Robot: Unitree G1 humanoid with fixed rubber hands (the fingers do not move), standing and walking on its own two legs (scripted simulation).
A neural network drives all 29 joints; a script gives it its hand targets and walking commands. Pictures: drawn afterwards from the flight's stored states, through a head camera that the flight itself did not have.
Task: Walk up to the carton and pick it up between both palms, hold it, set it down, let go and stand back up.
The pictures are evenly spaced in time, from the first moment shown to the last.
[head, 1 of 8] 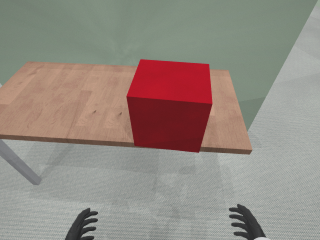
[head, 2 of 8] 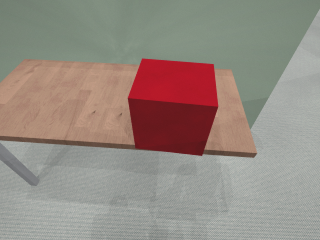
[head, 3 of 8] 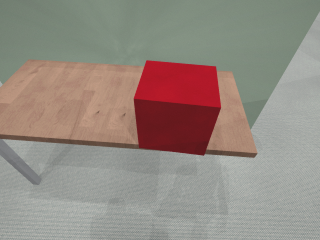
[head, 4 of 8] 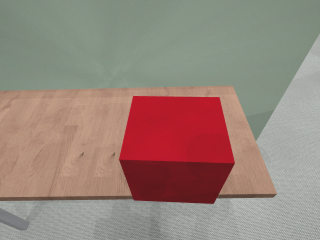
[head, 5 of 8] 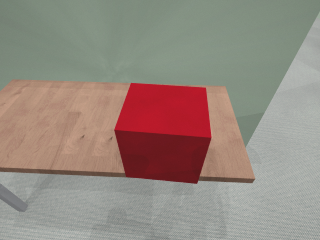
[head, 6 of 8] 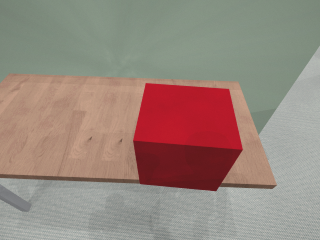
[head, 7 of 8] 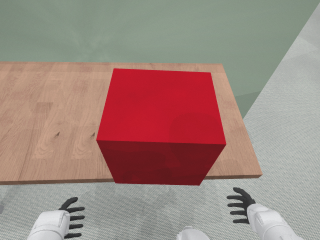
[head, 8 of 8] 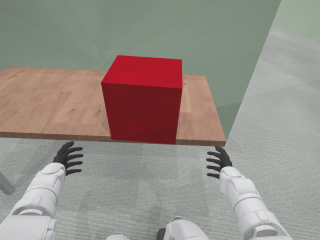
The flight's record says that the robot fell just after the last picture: yes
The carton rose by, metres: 0.00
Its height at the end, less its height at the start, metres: +0.00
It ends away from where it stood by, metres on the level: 0.00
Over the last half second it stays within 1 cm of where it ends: yes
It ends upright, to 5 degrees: yes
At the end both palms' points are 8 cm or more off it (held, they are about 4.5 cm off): yes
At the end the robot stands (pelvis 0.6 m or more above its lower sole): yes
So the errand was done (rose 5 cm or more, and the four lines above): no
